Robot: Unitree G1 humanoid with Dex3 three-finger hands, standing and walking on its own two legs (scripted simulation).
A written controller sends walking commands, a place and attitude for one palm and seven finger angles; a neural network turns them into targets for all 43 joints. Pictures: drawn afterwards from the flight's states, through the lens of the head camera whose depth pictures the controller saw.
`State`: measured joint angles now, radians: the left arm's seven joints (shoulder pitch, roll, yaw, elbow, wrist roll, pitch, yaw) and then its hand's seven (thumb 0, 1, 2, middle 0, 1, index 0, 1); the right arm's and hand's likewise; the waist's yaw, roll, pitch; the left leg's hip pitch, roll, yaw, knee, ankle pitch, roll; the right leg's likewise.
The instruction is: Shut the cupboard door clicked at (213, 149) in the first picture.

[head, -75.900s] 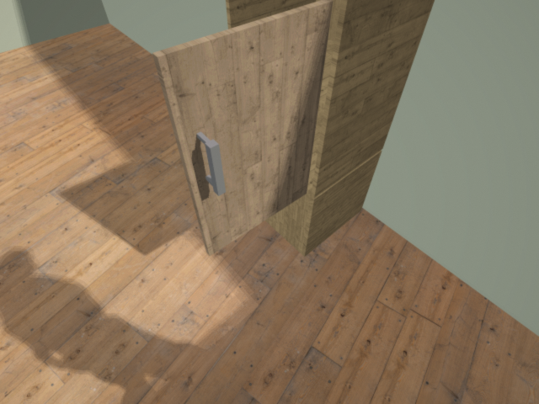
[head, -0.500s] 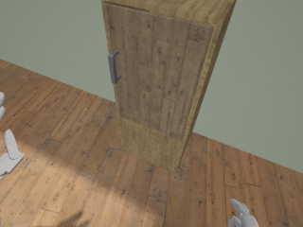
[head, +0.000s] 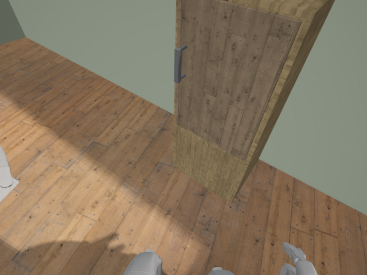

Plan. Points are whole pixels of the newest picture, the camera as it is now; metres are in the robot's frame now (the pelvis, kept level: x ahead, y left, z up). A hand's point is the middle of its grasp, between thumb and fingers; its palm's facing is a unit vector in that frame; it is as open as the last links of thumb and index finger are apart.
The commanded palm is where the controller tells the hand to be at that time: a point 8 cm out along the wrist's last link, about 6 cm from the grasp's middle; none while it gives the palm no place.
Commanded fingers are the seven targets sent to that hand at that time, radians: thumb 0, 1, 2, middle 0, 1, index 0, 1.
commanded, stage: stop stepping back and stand still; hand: left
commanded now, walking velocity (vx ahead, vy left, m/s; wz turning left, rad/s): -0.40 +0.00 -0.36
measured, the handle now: (180, 64) +0.83 +0.05 +0.05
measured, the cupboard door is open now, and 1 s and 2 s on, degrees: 0 0 0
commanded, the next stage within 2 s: let the arm hang, fingers relaxed in 0.78 s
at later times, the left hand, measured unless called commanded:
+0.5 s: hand (29, 192) +0.18 +0.23 +0.20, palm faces +0.28 -0.86 -0.44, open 7.4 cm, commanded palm +0.12 +0.28 +0.21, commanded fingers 0.00 0.90 0.90 -0.20 -0.30 -0.20 -0.30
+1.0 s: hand (77, 236) +0.18 +0.21 +0.05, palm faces -0.03 -0.89 -0.46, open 7.4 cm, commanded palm none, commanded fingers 0.00 0.90 0.90 -0.20 -0.30 -0.20 -0.30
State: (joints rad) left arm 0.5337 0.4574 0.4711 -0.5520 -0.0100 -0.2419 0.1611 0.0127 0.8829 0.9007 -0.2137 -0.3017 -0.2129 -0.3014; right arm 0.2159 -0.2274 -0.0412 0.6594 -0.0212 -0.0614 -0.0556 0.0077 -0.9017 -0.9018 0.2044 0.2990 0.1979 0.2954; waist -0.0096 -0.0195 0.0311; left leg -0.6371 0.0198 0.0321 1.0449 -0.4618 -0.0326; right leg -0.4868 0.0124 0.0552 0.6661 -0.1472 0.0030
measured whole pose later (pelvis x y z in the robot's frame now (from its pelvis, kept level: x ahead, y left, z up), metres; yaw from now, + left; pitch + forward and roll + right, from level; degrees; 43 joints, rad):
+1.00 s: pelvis -0.09 +0.02 +0.02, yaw -12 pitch +2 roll -1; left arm 0.30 0.34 0.14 0.11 0.02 -0.03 0.04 0.00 0.90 0.90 -0.20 -0.30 -0.20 -0.30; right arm 0.14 -0.27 0.01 0.75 -0.01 -0.08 -0.01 0.00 -0.90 -0.90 0.20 0.30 0.20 0.30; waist 0.00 0.09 -0.04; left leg -0.38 0.01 0.07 0.58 -0.22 0.03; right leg -0.22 0.02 -0.04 0.56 -0.37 -0.02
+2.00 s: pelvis -0.10 +0.01 +0.03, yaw -12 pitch -2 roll +0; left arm 0.35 0.09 0.00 1.14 0.01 0.00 0.03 0.00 0.91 0.90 -0.20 -0.30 -0.20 -0.30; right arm 0.33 -0.11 0.00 1.14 -0.02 0.02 -0.04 0.00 -0.91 -0.90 0.20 0.30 0.19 0.29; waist -0.02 -0.01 0.01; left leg -0.25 0.01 0.07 0.41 -0.14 0.02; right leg -0.10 0.03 -0.03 0.42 -0.29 -0.04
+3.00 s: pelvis -0.08 -0.01 +0.04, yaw -12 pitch -2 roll +0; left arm 0.35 0.11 0.00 1.14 0.01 -0.01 0.04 0.00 0.91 0.90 -0.20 -0.30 -0.20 -0.30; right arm 0.29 -0.12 0.01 1.14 -0.02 0.01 -0.05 0.00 -0.91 -0.90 0.20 0.30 0.19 0.29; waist -0.01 0.00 0.03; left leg -0.20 0.03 0.06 0.41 -0.18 0.00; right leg -0.04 0.05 -0.04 0.37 -0.30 -0.06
